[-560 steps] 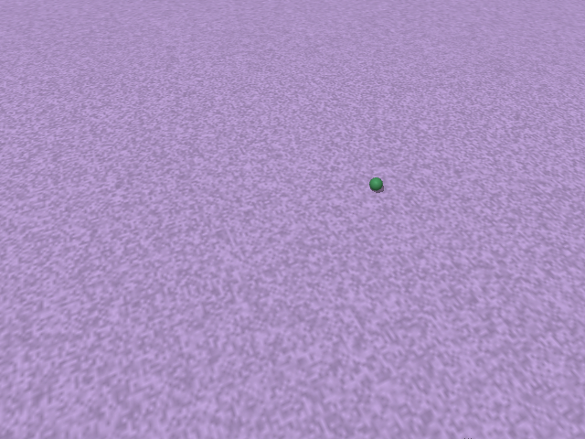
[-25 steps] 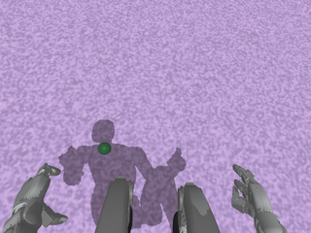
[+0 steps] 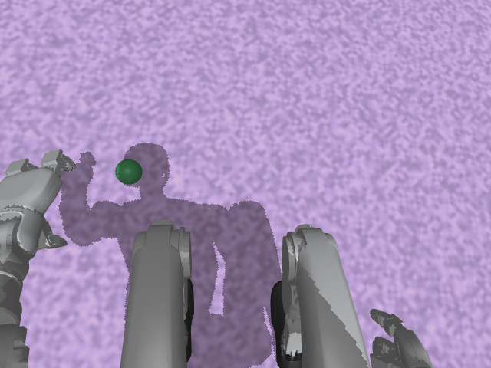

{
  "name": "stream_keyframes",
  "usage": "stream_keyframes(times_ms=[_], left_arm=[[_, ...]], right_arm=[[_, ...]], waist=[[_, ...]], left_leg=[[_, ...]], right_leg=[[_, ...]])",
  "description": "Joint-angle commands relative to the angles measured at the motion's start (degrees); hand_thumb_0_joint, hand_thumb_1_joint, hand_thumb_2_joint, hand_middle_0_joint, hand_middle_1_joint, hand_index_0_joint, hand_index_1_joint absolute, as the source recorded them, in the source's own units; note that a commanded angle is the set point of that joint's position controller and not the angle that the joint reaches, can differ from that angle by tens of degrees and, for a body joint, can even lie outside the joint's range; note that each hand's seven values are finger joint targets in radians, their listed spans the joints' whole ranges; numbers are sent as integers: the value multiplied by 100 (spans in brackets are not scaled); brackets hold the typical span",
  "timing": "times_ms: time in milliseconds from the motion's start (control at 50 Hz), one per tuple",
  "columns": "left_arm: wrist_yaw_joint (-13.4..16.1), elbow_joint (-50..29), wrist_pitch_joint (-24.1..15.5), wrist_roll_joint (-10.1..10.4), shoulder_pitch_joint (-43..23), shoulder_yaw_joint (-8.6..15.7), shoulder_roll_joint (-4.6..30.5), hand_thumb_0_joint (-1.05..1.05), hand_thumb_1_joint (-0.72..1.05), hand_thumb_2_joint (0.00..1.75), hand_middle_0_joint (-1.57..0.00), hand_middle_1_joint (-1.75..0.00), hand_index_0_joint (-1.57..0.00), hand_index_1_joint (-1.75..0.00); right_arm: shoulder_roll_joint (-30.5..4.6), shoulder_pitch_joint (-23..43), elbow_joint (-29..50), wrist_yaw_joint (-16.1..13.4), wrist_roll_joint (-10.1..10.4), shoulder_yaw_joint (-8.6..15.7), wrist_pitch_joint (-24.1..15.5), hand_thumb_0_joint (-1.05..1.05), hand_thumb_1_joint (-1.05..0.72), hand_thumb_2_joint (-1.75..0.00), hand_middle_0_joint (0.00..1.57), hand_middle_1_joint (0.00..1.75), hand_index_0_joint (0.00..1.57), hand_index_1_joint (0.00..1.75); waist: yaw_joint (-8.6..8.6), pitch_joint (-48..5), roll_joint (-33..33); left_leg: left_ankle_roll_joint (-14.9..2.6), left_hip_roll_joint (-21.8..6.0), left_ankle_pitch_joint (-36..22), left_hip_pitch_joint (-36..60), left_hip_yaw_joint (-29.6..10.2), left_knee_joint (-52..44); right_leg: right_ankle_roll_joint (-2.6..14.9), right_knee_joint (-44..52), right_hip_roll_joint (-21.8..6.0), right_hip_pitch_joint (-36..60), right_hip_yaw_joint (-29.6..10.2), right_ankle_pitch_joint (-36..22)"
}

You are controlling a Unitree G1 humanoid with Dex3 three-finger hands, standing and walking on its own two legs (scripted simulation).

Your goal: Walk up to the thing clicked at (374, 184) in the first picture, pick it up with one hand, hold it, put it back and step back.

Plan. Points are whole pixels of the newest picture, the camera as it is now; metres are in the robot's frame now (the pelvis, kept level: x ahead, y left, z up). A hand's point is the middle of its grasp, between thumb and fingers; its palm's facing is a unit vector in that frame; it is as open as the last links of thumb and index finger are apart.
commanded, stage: rise first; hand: left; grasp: from above
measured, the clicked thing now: (128, 171) +0.48 +0.30 -0.37
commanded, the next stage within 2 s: approach in 1.04 s
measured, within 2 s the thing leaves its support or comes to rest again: neither
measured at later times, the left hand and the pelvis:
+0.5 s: hand (74, 190) +0.39 +0.34 -0.21, palm faces -0.46 -0.07 -0.89, open 14.2 cm; pelvis +0.00 +0.00 -0.06, yaw -2 degrees
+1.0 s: hand (87, 182) +0.42 +0.34 -0.24, palm faces -0.46 -0.09 -0.89, open 14.2 cm; pelvis +0.01 +0.00 -0.08, yaw -4 degrees
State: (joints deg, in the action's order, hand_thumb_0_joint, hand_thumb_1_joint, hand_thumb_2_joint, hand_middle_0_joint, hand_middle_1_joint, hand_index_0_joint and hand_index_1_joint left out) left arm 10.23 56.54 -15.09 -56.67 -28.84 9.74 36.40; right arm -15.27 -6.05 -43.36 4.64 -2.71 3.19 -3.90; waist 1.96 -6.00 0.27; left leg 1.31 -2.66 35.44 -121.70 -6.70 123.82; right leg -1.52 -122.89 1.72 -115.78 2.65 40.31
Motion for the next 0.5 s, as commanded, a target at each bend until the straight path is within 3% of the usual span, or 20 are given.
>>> stream_keyframes(times_ms=[0,20,40,60,80,160,180,260,300,360,380,400,420,440,480], left_arm=[[454,-284,-235,-259,-1352,392,1859,0,-56,104,-5,-101,-5,-101],[528,-506,-317,-336,-1710,381,1986,0,-56,104,-5,-100,-5,-101],[596,80,-288,-452,-1404,469,2055,0,-57,105,-5,-99,-4,-100],[675,-498,-369,-511,-1889,472,2173,0,-56,104,-6,-99,-5,-100],[735,99,-341,-637,-1672,463,2173,0,-56,104,-6,-98,-5,-99],[914,187,-404,-904,-2084,367,2213,0,-56,104,-6,-98,-5,-99],[949,642,-357,-963,-1836,360,2167,0,-56,104,-6,-98,-5,-98],[1049,511,-387,-1182,-2287,333,2261,0,-55,101,-6,-99,-6,-99],[1099,600,-403,-1269,-2438,262,2194,0,-55,102,-6,-99,-5,-99],[1190,855,-402,-1412,-2299,358,2320,0,-55,101,-6,-99,-6,-99],[1222,650,-453,-1433,-2602,364,2415,0,-54,100,-6,-99,-6,-98],[1264,985,-420,-1488,-2479,386,2383,0,-54,100,-6,-100,-6,-99],[1301,609,-476,-1455,-2879,251,2316,0,-54,100,-6,-100,-6,-100],[1323,1081,-428,-1503,-2614,285,2299,0,-55,101,-6,-99,-6,-100],[1399,1106,-435,-1486,-2734,323,2346,0,-55,100,-6,-100,-6,-100]], right_arm=[[-1188,-696,295,-64,-81,342,-26,0,-88,-90,20,30,20,30],[-1215,-717,262,-56,-102,359,6,0,-88,-90,20,30,20,30],[-1196,-712,246,-47,-126,283,43,0,-89,-90,20,30,20,30],[-1207,-721,251,-36,-158,325,76,0,-89,-90,20,30,20,30],[-1236,-688,189,-24,-196,284,105,0,-89,-90,20,30,20,30],[-1224,-652,214,14,-281,250,144,0,-89,-90,20,30,20,30],[-1255,-764,90,32,-307,259,177,0,-89,-90,20,30,20,30],[-1249,-723,98,65,-390,258,202,0,-89,-90,20,30,20,30],[-1275,-713,55,80,-422,269,217,0,-89,-90,20,30,20,30],[-1243,-805,-43,99,-461,260,262,0,-90,-90,20,30,20,30],[-1243,-779,-48,113,-473,264,261,0,-90,-90,20,30,20,30],[-1256,-813,-76,116,-513,240,270,0,-90,-90,20,30,20,30],[-1198,-639,39,121,-512,211,250,0,-90,-90,20,30,20,30],[-1240,-767,-81,117,-528,214,261,0,-90,-90,20,30,20,30],[-1232,-718,-63,132,-566,170,238,0,-90,-90,20,30,20,30]], waist=[[37,-3407,728],[50,-3449,851],[45,-3290,648],[-31,-3559,857],[47,-3313,842],[42,-3413,1055],[114,-3265,857],[116,-3433,1137],[220,-3421,1113],[159,-3545,1096],[195,-3603,1205],[252,-3496,1147],[230,-3493,1179],[302,-3416,1012],[312,-3331,1012]], left_leg=[[-250,152,159,2787,354,-1259],[-254,169,141,2714,401,-1168],[-270,167,80,2588,391,-1095],[-258,181,-31,2655,447,-1026],[-254,165,63,2589,412,-993],[-236,172,-168,2539,460,-810],[-260,165,-81,2380,449,-740],[-231,145,-205,2544,419,-636],[-236,139,-245,2454,405,-517],[-243,150,-497,2425,449,-371],[-235,138,-485,2460,434,-336],[-244,133,-568,2440,423,-302],[-252,137,-482,2303,446,-267],[-273,143,-532,2245,464,-192],[-275,138,-435,2081,460,-153]], right_leg=[[358,1400,121,1011,394,-199],[364,1388,121,973,379,-211],[356,1343,125,951,407,-245],[378,1303,124,958,378,-311],[376,1225,122,752,411,-227],[391,1035,143,695,459,-480],[372,1040,153,636,472,-390],[389,843,152,478,515,-539],[376,756,164,381,536,-611],[370,682,189,513,534,-837],[376,612,190,441,544,-809],[364,580,191,447,565,-904],[370,611,206,396,540,-837],[348,636,216,444,539,-906],[335,593,209,432,553,-815]])
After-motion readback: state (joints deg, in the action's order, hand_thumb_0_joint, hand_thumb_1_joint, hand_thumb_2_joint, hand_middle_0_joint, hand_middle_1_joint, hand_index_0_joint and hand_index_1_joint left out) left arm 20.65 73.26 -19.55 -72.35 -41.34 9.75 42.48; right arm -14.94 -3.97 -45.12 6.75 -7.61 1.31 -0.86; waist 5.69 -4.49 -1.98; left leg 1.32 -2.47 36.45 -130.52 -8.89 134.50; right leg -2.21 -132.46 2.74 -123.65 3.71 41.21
